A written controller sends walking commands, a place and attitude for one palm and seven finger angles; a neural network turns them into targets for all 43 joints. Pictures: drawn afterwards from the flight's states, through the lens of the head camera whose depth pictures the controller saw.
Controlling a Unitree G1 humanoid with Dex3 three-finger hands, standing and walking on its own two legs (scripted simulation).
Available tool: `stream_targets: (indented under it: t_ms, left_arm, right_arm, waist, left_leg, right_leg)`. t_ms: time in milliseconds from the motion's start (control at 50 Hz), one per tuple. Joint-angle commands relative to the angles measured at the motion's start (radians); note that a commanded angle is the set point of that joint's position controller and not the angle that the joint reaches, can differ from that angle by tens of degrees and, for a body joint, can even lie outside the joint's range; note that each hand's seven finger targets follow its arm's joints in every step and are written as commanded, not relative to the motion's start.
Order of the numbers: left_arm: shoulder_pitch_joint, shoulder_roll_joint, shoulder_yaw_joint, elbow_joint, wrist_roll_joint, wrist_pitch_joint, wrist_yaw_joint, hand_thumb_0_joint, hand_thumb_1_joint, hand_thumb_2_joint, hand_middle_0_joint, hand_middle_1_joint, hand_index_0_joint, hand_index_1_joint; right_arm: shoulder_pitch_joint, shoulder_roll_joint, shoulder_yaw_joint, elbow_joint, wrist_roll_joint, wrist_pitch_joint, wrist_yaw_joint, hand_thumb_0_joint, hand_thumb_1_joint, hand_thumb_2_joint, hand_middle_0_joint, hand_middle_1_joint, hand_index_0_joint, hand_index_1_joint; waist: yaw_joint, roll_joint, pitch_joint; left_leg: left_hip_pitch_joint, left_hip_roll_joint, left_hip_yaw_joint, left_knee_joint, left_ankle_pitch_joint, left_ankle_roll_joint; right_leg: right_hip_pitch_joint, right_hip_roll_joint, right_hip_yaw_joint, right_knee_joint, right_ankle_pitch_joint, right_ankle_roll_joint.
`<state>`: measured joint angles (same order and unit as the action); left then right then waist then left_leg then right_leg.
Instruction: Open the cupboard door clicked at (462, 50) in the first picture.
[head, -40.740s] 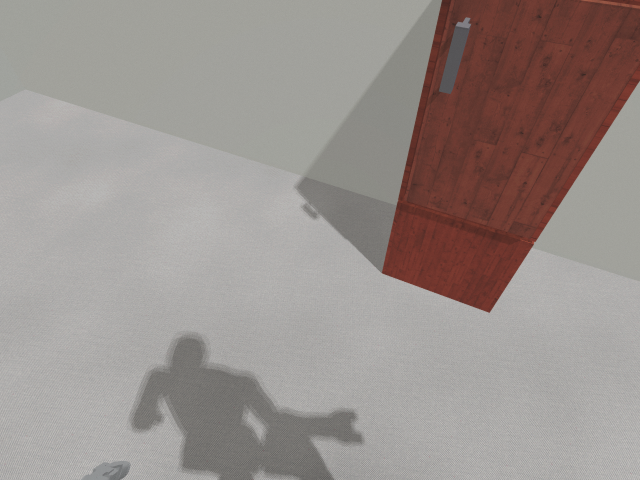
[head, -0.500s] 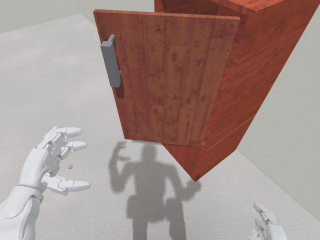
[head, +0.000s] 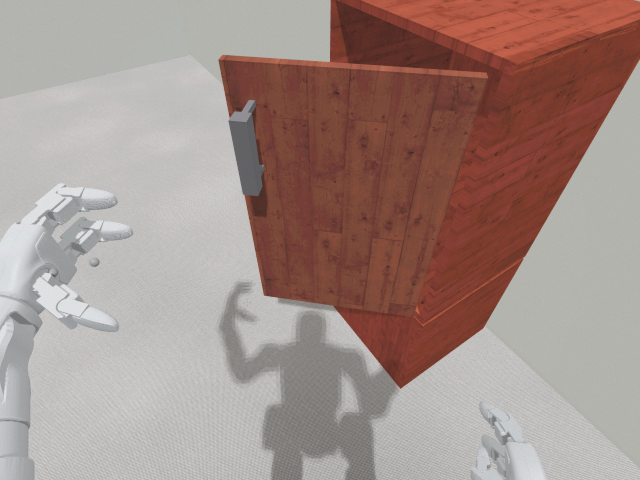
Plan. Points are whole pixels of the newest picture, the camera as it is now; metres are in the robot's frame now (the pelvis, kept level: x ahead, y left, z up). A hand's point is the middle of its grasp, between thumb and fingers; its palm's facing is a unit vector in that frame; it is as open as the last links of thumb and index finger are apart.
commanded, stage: raise the hand with hooked fingers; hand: left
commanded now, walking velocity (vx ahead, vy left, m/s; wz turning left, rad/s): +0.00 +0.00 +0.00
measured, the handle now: (251, 148) +0.57 +0.17 +0.12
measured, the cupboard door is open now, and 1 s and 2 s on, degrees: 47 47 47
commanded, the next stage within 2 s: move the hooked fingers beside the handle in 0.50 s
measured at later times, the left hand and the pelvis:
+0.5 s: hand (123, 266) +0.30 +0.26 +0.14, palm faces -0.01 -1.00 -0.05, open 14.0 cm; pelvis +0.00 -0.01 +0.00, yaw -1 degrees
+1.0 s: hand (153, 224) +0.36 +0.25 +0.15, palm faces -0.05 -1.00 -0.02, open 14.0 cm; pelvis +0.00 +0.00 +0.00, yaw -1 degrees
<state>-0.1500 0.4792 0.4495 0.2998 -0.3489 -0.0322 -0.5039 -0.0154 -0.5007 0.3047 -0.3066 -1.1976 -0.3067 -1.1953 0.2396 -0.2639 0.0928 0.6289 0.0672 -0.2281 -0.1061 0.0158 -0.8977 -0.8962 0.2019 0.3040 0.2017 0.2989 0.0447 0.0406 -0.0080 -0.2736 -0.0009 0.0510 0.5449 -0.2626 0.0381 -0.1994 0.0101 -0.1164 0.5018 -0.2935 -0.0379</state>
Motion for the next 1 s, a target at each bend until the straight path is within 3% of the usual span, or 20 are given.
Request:
stream_targets:
  t_ms: [0, 40, 80, 160, 240, 280, 320, 420, 460, 560, 640, 660, 680, 740, 760, 800, 840, 960, 980]
  left_arm:
    - [-0.280, 0.242, 0.031, -0.061, -0.006, 0.021, -0.041, 0.000, -0.500, 0.300, -0.300, -1.200, -0.300, -1.200]
    - [-0.254, 0.226, 0.014, -0.064, -0.010, 0.035, -0.061, 0.000, -0.500, 0.300, -0.300, -1.200, -0.300, -1.200]
    - [-0.255, 0.255, 0.041, -0.109, -0.017, 0.019, -0.064, 0.000, -0.500, 0.300, -0.300, -1.200, -0.300, -1.200]
    - [-0.275, 0.344, 0.151, -0.245, -0.037, -0.052, -0.026, 0.000, -0.500, 0.300, -0.300, -1.200, -0.300, -1.200]
    - [-0.258, 0.332, 0.165, -0.202, -0.030, -0.067, 0.011, 0.000, -0.500, 0.300, -0.300, -1.200, -0.300, -1.200]
    - [-0.268, 0.283, 0.118, -0.158, -0.017, -0.050, 0.012, 0.000, -0.500, 0.300, -0.300, -1.200, -0.300, -1.200]
    - [-0.284, 0.254, 0.072, -0.147, -0.002, -0.030, 0.006, 0.000, -0.500, 0.300, -0.300, -1.200, -0.300, -1.200]
    - [-0.280, 0.273, 0.088, -0.184, -0.010, -0.027, -0.012, 0.000, -0.500, 0.300, -0.300, -1.200, -0.300, -1.200]
    - [-0.273, 0.285, 0.107, -0.188, -0.024, -0.039, -0.014, 0.000, -0.500, 0.300, -0.300, -1.200, -0.300, -1.200]
    - [-0.268, 0.297, 0.128, -0.179, -0.024, -0.043, 0.001, 0.000, -0.500, 0.300, -0.300, -1.200, -0.300, -1.200]
    - [-0.308, 0.279, 0.091, -0.088, -0.011, -0.020, -0.003, 0.000, -0.500, 0.300, -0.300, -1.200, -0.300, -1.200]
    - [-0.369, 0.271, 0.065, -0.080, -0.005, -0.020, -0.007, 0.000, -0.500, 0.300, -0.300, -1.200, -0.300, -1.200]
    - [-0.429, 0.249, 0.030, -0.082, -0.001, -0.024, -0.008, 0.000, -0.500, 0.300, -0.300, -1.200, -0.300, -1.200]
    - [-0.525, 0.263, 0.007, -0.069, 0.009, -0.047, -0.007, 0.000, -0.500, 0.300, -0.300, -1.200, -0.300, -1.200]
    - [-0.569, 0.295, 0.028, -0.064, 0.015, -0.057, -0.002, 0.000, -0.500, 0.300, -0.300, -1.200, -0.300, -1.200]
    - [-0.608, 0.286, 0.010, -0.047, 0.027, -0.077, 0.006, 0.000, -0.500, 0.300, -0.300, -1.200, -0.300, -1.200]
    - [-0.636, 0.309, 0.022, -0.008, 0.029, -0.089, 0.015, 0.000, -0.500, 0.300, -0.300, -1.200, -0.300, -1.200]
    - [-0.607, 0.306, 0.026, 0.188, 0.050, -0.055, 0.024, 0.000, -0.500, 0.300, -0.300, -1.200, -0.300, -1.200]
    - [-0.620, 0.306, 0.021, 0.192, 0.057, -0.053, 0.026, 0.000, -0.500, 0.300, -0.300, -1.200, -0.300, -1.200]
  right_arm:
    - [-0.091, -0.152, -0.063, -0.151, 0.015, -0.051, -0.014, 0.000, -0.900, -0.900, 0.200, 0.300, 0.200, 0.300]
    - [-0.087, -0.154, -0.065, -0.164, 0.015, -0.051, -0.006, 0.000, -0.900, -0.900, 0.200, 0.300, 0.200, 0.300]
    - [-0.093, -0.154, -0.068, -0.175, 0.014, -0.052, 0.001, 0.000, -0.900, -0.900, 0.200, 0.300, 0.200, 0.300]
    - [-0.098, -0.146, -0.072, -0.185, 0.002, -0.064, 0.010, 0.000, -0.900, -0.900, 0.200, 0.300, 0.200, 0.300]
    - [-0.086, -0.144, -0.073, -0.163, 0.000, -0.063, 0.008, 0.000, -0.900, -0.900, 0.200, 0.300, 0.200, 0.300]
    - [-0.086, -0.142, -0.076, -0.155, 0.006, -0.060, 0.003, 0.000, -0.900, -0.900, 0.200, 0.300, 0.200, 0.300]
    - [-0.086, -0.145, -0.076, -0.156, 0.010, -0.059, -0.002, 0.000, -0.900, -0.900, 0.200, 0.300, 0.200, 0.300]
    - [-0.086, -0.146, -0.080, -0.167, 0.009, -0.058, -0.008, 0.000, -0.900, -0.900, 0.200, 0.300, 0.200, 0.300]
    - [-0.089, -0.146, -0.078, -0.163, 0.008, -0.056, -0.005, 0.000, -0.900, -0.900, 0.200, 0.300, 0.200, 0.300]
    - [-0.094, -0.141, -0.076, -0.162, 0.008, -0.056, -0.002, 0.000, -0.900, -0.900, 0.200, 0.300, 0.200, 0.300]
    - [-0.079, -0.149, -0.078, -0.149, 0.013, -0.043, -0.009, 0.000, -0.900, -0.900, 0.200, 0.300, 0.200, 0.300]
    - [-0.085, -0.151, -0.076, -0.144, 0.017, -0.043, -0.011, 0.000, -0.900, -0.900, 0.200, 0.300, 0.200, 0.300]
    - [-0.082, -0.149, -0.076, -0.140, 0.017, -0.044, -0.015, 0.000, -0.900, -0.900, 0.200, 0.300, 0.200, 0.300]
    - [-0.074, -0.152, -0.071, -0.134, 0.015, -0.046, -0.024, 0.000, -0.900, -0.900, 0.200, 0.300, 0.200, 0.300]
    - [-0.065, -0.156, -0.076, -0.127, 0.014, -0.048, -0.026, 0.000, -0.900, -0.900, 0.200, 0.300, 0.200, 0.300]
    - [-0.057, -0.154, -0.073, -0.122, 0.012, -0.050, -0.029, 0.000, -0.900, -0.900, 0.200, 0.300, 0.200, 0.300]
    - [-0.046, -0.161, -0.074, -0.111, 0.010, -0.049, -0.028, 0.000, -0.900, -0.900, 0.200, 0.300, 0.200, 0.300]
    - [-0.018, -0.171, -0.075, -0.109, 0.011, -0.032, -0.011, 0.000, -0.900, -0.900, 0.200, 0.300, 0.200, 0.300]
    - [-0.011, -0.173, -0.078, -0.111, 0.010, -0.029, -0.009, 0.000, -0.900, -0.900, 0.200, 0.300, 0.200, 0.300]
  waist:
    - [-0.029, 0.029, -0.129]
    - [-0.021, 0.005, -0.151]
    - [-0.016, -0.004, -0.197]
    - [0.007, 0.010, -0.289]
    - [0.003, 0.052, -0.209]
    - [-0.013, 0.066, -0.156]
    - [-0.023, 0.093, -0.145]
    - [-0.021, 0.007, -0.232]
    - [-0.017, -0.026, -0.219]
    - [-0.007, 0.040, -0.219]
    - [-0.030, -0.021, -0.144]
    - [-0.042, 0.007, -0.129]
    - [-0.057, 0.011, -0.140]
    - [-0.064, 0.039, -0.166]
    - [-0.068, 0.032, -0.211]
    - [-0.068, 0.063, -0.238]
    - [-0.067, 0.039, -0.255]
    - [-0.051, 0.003, -0.211]
    - [-0.049, 0.021, -0.228]
  left_leg:
    - [0.112, 0.006, -0.101, -0.091, 0.135, 0.001]
    - [0.118, 0.006, -0.100, -0.078, 0.162, 0.001]
    - [0.127, 0.003, -0.099, -0.069, 0.173, 0.003]
    - [0.162, -0.001, -0.091, -0.062, 0.233, 0.006]
    - [0.140, 0.003, -0.073, -0.066, 0.209, 0.006]
    - [0.124, 0.005, -0.068, -0.074, 0.181, 0.006]
    - [0.127, 0.006, -0.070, -0.077, 0.157, 0.005]
    - [0.147, 0.005, -0.071, -0.055, 0.203, 0.011]
    - [0.127, 0.004, -0.071, -0.052, 0.203, 0.012]
    - [0.144, 0.001, -0.066, -0.059, 0.225, 0.010]
    - [0.106, 0.008, -0.064, -0.056, 0.167, 0.010]
    - [0.099, 0.005, -0.064, -0.059, 0.142, 0.010]
    - [0.113, 0.005, -0.068, -0.061, 0.121, 0.010]
    - [0.133, 0.006, -0.079, -0.059, 0.105, 0.010]
    - [0.140, 0.004, -0.083, -0.058, 0.111, 0.012]
    - [0.157, 0.003, -0.088, -0.062, 0.109, 0.009]
    - [0.157, 0.006, -0.094, -0.061, 0.113, 0.008]
    - [0.085, 0.004, -0.084, -0.065, 0.139, 0.008]
    - [0.091, 0.004, -0.082, -0.062, 0.151, 0.007]
  right_leg:
    - [-0.080, 0.000, 0.076, -0.085, 0.176, 0.010]
    - [-0.068, 0.000, 0.082, -0.074, 0.205, 0.010]
    - [-0.055, -0.003, 0.089, -0.069, 0.213, 0.012]
    - [0.002, 0.001, 0.095, -0.060, 0.270, 0.010]
    - [-0.020, -0.004, 0.106, -0.073, 0.262, 0.015]
    - [-0.050, -0.008, 0.106, -0.079, 0.242, 0.017]
    - [-0.071, -0.011, 0.106, -0.085, 0.210, 0.019]
    - [-0.022, -0.011, 0.114, -0.069, 0.277, 0.032]
    - [-0.014, -0.013, 0.125, -0.069, 0.288, 0.040]
    - [-0.018, -0.011, 0.112, -0.065, 0.312, 0.031]
    - [-0.070, -0.013, 0.124, -0.081, 0.246, 0.041]
    - [-0.090, -0.014, 0.124, -0.085, 0.214, 0.038]
    - [-0.107, -0.013, 0.120, -0.087, 0.181, 0.033]
    - [-0.114, -0.009, 0.120, -0.088, 0.141, 0.022]
    - [-0.099, -0.009, 0.117, -0.084, 0.146, 0.022]
    - [-0.103, -0.007, 0.104, -0.077, 0.136, 0.016]
    - [-0.091, -0.006, 0.106, -0.076, 0.137, 0.013]
    - [-0.094, -0.011, 0.097, -0.058, 0.191, 0.011]
    - [-0.094, -0.011, 0.095, -0.051, 0.203, 0.010]
